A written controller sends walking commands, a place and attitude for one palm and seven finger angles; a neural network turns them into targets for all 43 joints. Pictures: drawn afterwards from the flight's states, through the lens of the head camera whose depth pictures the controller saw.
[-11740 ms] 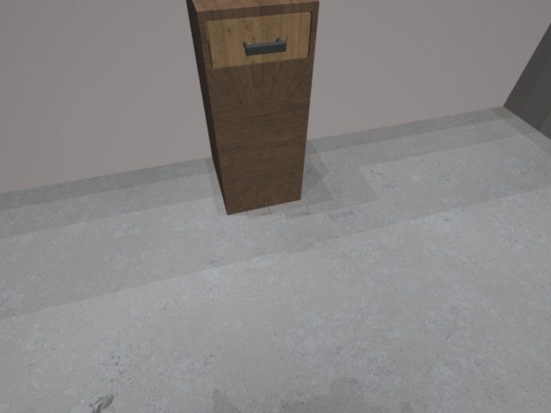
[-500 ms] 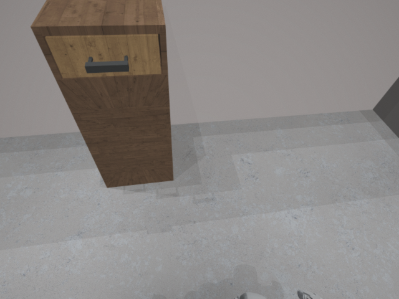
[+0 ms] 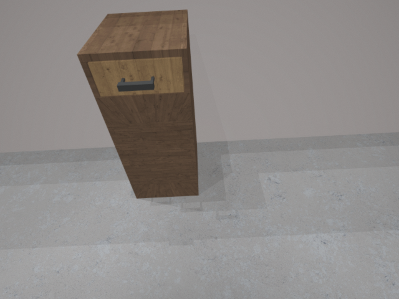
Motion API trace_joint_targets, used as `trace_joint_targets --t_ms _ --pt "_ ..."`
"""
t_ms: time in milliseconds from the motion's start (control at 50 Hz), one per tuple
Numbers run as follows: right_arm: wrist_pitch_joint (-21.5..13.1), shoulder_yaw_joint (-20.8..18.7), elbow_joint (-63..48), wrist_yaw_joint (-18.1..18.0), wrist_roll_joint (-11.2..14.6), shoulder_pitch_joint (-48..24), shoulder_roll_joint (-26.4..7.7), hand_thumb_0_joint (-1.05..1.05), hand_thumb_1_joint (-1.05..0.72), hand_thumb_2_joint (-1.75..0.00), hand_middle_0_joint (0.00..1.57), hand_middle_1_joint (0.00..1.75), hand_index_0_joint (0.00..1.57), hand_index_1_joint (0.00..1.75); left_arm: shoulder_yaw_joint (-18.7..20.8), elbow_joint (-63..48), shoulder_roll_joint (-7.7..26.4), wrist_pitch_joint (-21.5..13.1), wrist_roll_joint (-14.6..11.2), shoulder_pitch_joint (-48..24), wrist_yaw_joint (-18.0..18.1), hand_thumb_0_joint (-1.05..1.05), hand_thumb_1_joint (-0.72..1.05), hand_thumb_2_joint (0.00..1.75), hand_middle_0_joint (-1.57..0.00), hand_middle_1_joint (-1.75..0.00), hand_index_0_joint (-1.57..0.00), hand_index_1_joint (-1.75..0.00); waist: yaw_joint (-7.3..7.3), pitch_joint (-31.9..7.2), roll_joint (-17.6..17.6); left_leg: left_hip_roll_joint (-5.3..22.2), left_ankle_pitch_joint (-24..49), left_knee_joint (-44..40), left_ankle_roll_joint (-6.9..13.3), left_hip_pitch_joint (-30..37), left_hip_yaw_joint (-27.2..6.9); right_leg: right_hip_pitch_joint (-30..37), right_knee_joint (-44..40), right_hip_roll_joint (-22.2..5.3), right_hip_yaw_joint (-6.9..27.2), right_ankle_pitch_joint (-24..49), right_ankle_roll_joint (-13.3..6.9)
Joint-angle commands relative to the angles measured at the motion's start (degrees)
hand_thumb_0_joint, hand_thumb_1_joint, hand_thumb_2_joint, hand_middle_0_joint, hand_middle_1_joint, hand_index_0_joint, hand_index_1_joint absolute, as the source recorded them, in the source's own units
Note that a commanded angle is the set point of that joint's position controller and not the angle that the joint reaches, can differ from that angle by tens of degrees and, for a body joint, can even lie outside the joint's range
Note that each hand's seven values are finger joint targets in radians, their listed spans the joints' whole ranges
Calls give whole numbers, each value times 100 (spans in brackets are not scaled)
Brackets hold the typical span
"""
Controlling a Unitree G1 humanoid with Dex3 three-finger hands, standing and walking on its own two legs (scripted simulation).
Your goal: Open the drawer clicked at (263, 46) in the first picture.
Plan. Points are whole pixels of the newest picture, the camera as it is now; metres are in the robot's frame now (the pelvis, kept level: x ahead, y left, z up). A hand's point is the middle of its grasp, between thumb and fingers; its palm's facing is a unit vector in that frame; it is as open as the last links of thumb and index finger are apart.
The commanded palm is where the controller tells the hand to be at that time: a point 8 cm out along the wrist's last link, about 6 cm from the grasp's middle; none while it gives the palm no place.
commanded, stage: take the last steps up to it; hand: left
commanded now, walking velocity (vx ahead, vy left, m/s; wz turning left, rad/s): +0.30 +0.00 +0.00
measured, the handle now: (136, 82) +0.81 +0.29 +0.03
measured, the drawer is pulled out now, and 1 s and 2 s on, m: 0.00 0.00 0.00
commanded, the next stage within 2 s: come to a stop and stand still in 0.86 s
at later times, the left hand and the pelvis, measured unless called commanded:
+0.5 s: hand out of the picture +0.11 +0.24 -0.18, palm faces +0.04 -0.99 -0.16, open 7.4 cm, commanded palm none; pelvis +0.09 +0.06 +0.00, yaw -2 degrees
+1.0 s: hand (152, 232) +0.34 +0.17 -0.17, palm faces -0.01 -0.97 -0.23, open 7.2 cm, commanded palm none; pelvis +0.27 -0.01 -0.01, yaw -3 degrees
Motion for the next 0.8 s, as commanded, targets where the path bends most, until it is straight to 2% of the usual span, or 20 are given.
trace_joint_targets --t_ms 0,80,140,160,180,200,220,240,260,300,360,500,580,620,660,680,700,720,740,780 --pt "-250 34 -537 28 6 -580 -25 0 -90 -90 20 30 20 30 216 66 947 -151 62 627 39 0 90 90 -20 -30 -20 -30 281 594 -1117 163 -272 -1108 -4 -574 282 117 -1702 -1465 1625 -1699 -521" --pt "-374 97 -491 14 47 -518 133 0 -90 -90 20 30 20 30 247 322 1017 -131 73 788 0 0 90 90 -20 -30 -20 -30 286 502 -1104 12 -580 -2121 125 160 568 -95 -1563 -1417 1554 -1582 -638" --pt "-490 123 -154 -63 75 309 120 0 -90 -90 20 30 20 30 236 431 902 -74 -14 541 -26 0 90 90 -20 -30 -20 -30 -148 328 -712 -154 164 -3382 151 1950 880 -1117 -865 -947 979 -1927 -329" --pt "-543 93 -1 -130 86 791 -115 0 -90 -90 20 30 20 30 185 393 692 -57 -29 427 -53 0 90 90 -20 -30 -20 -30 -401 202 62 177 -214 -3725 231 2743 377 -1803 -83 -667 736 -1897 -133" --pt "-572 -19 119 -181 32 1214 -561 0 -90 -90 20 30 20 30 105 271 322 -38 -52 361 -95 0 90 90 -20 -30 -20 -30 -564 285 1418 1432 -1511 -4511 630 3042 -1406 -2760 1407 -77 136 -1781 142" --pt "-544 -83 135 -227 13 1531 -858 0 -90 -90 20 30 20 30 92 49 282 -31 -5 -19 -86 0 90 90 -20 -30 -20 -30 -697 656 1603 2160 -2212 -5213 999 2647 -2342 -3155 2521 66 117 -1868 161" --pt "-532 -48 76 -242 8 1281 -836 0 -90 -90 20 30 20 30 127 -27 386 -19 26 -223 -103 0 90 90 -20 -30 -20 -30 -600 900 1138 2252 -2348 -5365 1136 2214 -2312 -3226 3100 -194 483 -1613 87" --pt "-551 11 45 -269 22 967 -603 0 -90 -90 20 30 20 30 154 81 434 34 59 -258 -117 0 90 90 -20 -30 -20 -30 -449 1101 1195 2010 -2349 -5444 1015 1688 -2081 -3137 3517 -282 619 -1281 86" --pt "-585 83 -2 -287 27 728 -352 0 -90 -90 20 30 20 30 173 193 411 44 68 -167 -159 0 90 90 -20 -30 -20 -30 -336 1391 815 1848 -1908 -5447 965 1411 -1654 -3114 3761 -377 665 -914 117" --pt "-684 169 -59 -286 49 567 -173 0 -90 -90 20 30 20 30 155 358 268 33 64 145 -215 0 90 90 -20 -30 -20 -30 -125 1325 355 1473 -634 -5328 870 1363 -857 -2883 3901 -397 650 -249 209" --pt "-792 200 37 -316 97 762 -100 0 -90 -90 20 30 20 30 180 406 216 70 40 237 -216 0 90 90 -20 -30 -20 -30 -31 961 318 1239 873 -5133 809 1823 -217 -2957 4044 -349 614 240 314" --pt "-823 203 307 -364 50 1277 -9 0 -90 -90 20 30 20 30 182 -90 223 115 -13 -877 -236 0 90 90 -20 -30 -20 -30 -189 1204 338 1477 2324 -4887 1127 2324 10 -3475 3089 -469 503 417 348" --pt "-791 167 466 -368 -15 1519 -53 0 -90 -90 20 30 20 30 143 -295 174 35 -41 -1524 -253 0 90 90 -20 -30 -20 -30 -393 1191 444 1453 3284 -4547 1028 2536 256 -2922 1882 -257 216 215 173" --pt "-772 141 497 -372 -5 1431 -178 0 -90 -90 20 30 20 30 147 -231 242 -14 -48 -1289 -239 0 90 90 -20 -30 -20 -30 -246 909 566 1453 4427 -4055 962 2534 419 -2107 1441 2 44 18 20" --pt "-750 106 474 -360 38 1267 -300 0 -90 -90 20 30 20 30 204 87 426 -98 -27 -265 -200 0 90 90 -20 -30 -20 -30 214 293 357 1293 5160 -2911 759 2341 592 -642 948 316 -144 360 -85" --pt "-751 90 442 -329 80 1180 -292 0 -90 -90 20 30 20 30 279 348 645 -176 10 509 -178 0 90 90 -20 -30 -20 -30 570 -150 194 1038 4605 -1893 567 1742 742 611 628 232 -5 807 -161" --pt "-749 117 359 -254 158 1318 -41 0 -90 -90 20 30 20 30 430 546 1215 -258 55 1224 -105 0 90 90 -20 -30 -20 -30 817 -897 -856 490 2396 -202 337 475 998 2058 527 -1050 1434 1508 -588" --pt "-735 162 198 -269 193 1444 213 0 -90 -90 20 30 20 30 496 630 1638 -262 -45 1483 -73 0 90 90 -20 -30 -20 -30 615 -1371 -1608 -250 -1532 1607 188 -428 626 2436 -37 -2328 3382 2791 -1200" --pt "-659 135 91 -290 224 1078 103 0 -90 -90 20 30 20 30 457 487 1540 -198 -118 1047 -19 0 90 90 -20 -30 -20 -30 554 -860 -887 1 -1439 2136 332 -544 -5 1657 -479 -2371 3219 2297 -1354" --pt "-605 128 67 -228 145 603 290 0 -90 -90 20 30 20 30 323 301 1078 -194 -94 141 1 0 90 90 -20 -30 -20 -30 287 112 -455 394 -591 2135 313 -780 -78 215 -806 -1934 2536 897 -1036"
